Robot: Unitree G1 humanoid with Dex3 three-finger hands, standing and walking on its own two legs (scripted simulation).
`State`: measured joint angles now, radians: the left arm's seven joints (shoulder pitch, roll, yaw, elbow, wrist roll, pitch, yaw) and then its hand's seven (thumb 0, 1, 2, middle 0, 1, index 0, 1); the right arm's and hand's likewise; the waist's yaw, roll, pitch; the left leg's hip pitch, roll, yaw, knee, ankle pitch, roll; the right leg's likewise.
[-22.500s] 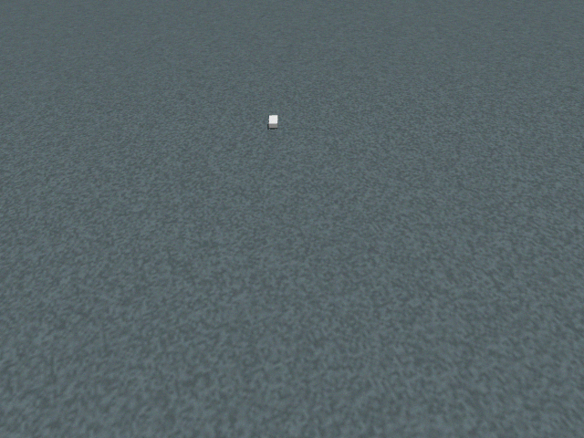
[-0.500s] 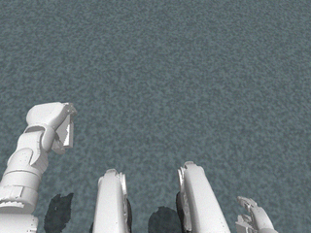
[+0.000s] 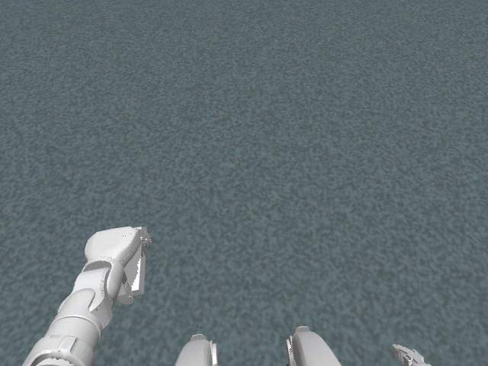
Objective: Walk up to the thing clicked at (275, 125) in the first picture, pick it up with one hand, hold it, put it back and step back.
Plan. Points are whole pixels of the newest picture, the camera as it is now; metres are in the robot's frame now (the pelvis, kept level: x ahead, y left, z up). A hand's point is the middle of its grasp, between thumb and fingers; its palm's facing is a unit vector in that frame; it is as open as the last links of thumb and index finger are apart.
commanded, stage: lift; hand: left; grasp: from above
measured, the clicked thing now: (129, 270) +0.34 +0.23 -0.11
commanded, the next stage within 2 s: hold in 0.28 s
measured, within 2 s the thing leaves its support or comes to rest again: neither
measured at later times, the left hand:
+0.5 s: hand (113, 244) +0.35 +0.22 -0.01, palm faces -0.46 -0.06 -0.89, open 11.5 cm
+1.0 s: hand (110, 233) +0.35 +0.22 +0.03, palm faces -0.47 -0.05 -0.88, open 11.6 cm
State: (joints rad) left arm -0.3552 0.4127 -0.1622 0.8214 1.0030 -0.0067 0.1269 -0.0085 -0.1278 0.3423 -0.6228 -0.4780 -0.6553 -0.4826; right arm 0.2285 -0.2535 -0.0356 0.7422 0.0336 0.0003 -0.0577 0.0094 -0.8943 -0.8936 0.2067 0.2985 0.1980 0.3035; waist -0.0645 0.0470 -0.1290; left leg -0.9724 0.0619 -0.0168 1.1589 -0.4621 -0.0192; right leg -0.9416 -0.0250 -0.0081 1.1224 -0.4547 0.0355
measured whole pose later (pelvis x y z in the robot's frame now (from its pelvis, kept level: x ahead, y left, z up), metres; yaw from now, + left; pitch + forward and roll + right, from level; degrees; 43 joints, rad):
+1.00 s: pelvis +0.05 +0.00 +0.08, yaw -1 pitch +5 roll +0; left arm -0.28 0.37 -0.21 0.74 1.01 0.02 0.02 -0.01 -0.16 0.46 -0.59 -0.52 -0.62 -0.53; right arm 0.22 -0.26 -0.06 0.71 0.05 0.08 -0.04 0.01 -0.89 -0.89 0.21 0.30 0.20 0.30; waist -0.01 0.04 -0.06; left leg -0.39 0.05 0.04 0.61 -0.30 -0.02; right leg -0.39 -0.04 0.02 0.61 -0.31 0.04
